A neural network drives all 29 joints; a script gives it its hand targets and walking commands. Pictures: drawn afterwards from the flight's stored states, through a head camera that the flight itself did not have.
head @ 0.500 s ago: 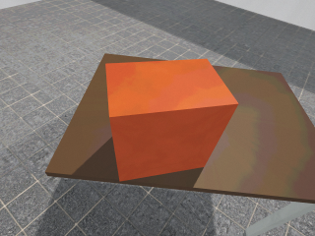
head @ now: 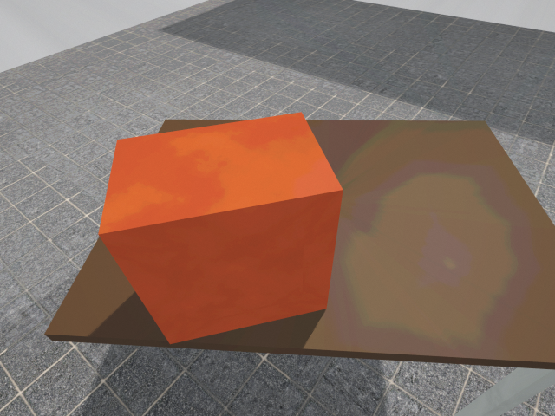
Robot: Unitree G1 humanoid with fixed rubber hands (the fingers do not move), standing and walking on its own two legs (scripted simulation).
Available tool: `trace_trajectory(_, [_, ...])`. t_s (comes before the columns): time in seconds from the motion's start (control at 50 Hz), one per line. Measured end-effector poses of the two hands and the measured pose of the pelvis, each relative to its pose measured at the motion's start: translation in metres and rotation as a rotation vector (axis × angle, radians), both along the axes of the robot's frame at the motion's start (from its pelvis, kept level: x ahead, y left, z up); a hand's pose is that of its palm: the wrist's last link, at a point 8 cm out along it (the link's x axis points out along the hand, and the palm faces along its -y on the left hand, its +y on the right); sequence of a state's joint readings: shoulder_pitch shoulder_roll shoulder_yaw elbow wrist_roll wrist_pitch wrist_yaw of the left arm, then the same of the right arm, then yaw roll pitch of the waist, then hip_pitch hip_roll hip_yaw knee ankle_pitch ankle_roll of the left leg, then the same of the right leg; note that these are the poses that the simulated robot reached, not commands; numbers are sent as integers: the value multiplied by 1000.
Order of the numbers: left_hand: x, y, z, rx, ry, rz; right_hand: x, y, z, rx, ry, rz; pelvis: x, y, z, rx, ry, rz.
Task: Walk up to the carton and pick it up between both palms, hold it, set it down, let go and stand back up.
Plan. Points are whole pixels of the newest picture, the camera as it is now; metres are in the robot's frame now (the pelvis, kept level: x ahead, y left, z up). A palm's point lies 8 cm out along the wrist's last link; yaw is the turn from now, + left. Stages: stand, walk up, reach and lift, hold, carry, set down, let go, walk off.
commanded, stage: walk up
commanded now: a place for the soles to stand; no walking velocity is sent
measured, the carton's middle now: (233, 233) +0.41 +0.08 +0.05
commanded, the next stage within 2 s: none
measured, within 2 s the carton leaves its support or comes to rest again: neither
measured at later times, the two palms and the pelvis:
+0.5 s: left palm out of the picture +0.08 +0.33 -0.11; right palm out of the picture +0.09 -0.28 -0.11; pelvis +0.02 +0.03 +0.00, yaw +0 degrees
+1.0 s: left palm out of the picture +0.06 +0.36 -0.10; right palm out of the picture +0.09 -0.27 -0.11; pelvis +0.01 +0.04 +0.00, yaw +0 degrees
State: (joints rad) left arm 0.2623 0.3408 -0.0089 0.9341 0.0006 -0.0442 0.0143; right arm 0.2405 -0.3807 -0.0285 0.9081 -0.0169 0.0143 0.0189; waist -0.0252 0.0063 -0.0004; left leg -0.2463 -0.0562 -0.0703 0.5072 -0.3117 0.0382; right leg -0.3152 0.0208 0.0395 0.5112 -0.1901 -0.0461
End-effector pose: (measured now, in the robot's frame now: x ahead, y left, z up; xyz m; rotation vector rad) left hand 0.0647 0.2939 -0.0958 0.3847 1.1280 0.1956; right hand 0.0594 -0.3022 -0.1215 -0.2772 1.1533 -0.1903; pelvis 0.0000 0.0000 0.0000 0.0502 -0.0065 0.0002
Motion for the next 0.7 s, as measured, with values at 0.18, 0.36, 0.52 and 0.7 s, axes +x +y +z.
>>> trace_trajectory(0.18, [4,17,-10,-28,0,0,-2,16,4,-27,21,-7,4,20,-2,-28,2,0])
trace_trajectory(0.36, [10,40,-13,-20,17,-4,17,28,14,-49,-10,14,13,33,-1,-40,12,-2])
trace_trajectory(0.52, [12,40,-11,-12,25,-1,37,27,16,-47,-41,27,16,31,-1,-37,17,-2])
trace_trajectory(0.7, [10,39,-12,-14,23,1,44,27,17,-48,-59,31,16,31,-1,-37,16,-2])
